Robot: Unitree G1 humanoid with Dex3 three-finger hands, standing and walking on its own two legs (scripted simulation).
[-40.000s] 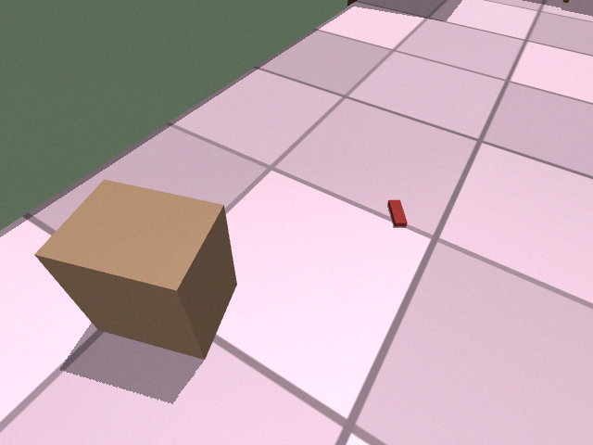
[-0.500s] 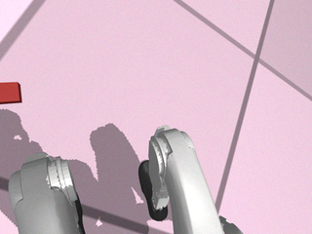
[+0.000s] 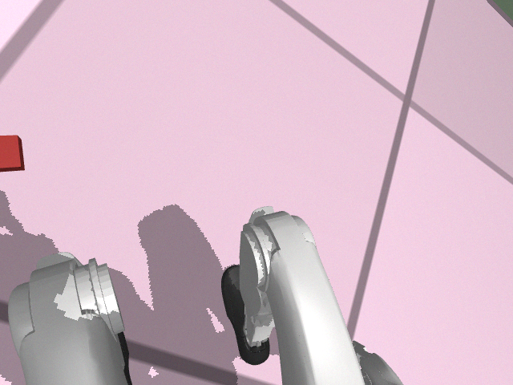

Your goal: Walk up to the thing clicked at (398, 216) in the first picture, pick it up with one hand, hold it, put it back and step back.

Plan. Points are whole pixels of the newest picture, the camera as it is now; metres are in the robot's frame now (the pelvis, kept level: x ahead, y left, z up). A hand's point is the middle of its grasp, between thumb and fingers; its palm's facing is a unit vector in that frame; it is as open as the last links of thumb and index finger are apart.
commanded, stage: rest palm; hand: left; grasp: from above
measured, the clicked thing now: out of the picture +0.49 +0.34 -0.30
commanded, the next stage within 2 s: close in 1.72 s
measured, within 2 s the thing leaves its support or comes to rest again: neither
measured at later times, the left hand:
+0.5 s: hand out of the picture +0.47 +0.32 -0.24, palm faces -0.45 -0.06 -0.89, open 14.1 cm
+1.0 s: hand out of the picture +0.46 +0.33 -0.26, palm faces -0.49 -0.10 -0.87, open 14.2 cm
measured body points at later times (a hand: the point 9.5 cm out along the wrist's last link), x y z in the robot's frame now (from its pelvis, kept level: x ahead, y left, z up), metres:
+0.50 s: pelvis +0.00 +0.00 -0.02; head +0.28 +0.12 +0.32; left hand +0.49 +0.32 -0.19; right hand +0.06 -0.27 -0.08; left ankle +0.07 +0.13 -0.28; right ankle +0.11 -0.14 -0.28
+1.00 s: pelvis +0.01 +0.00 -0.02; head +0.29 +0.14 +0.31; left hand +0.48 +0.33 -0.21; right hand +0.07 -0.26 -0.07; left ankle +0.07 +0.13 -0.28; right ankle +0.11 -0.14 -0.28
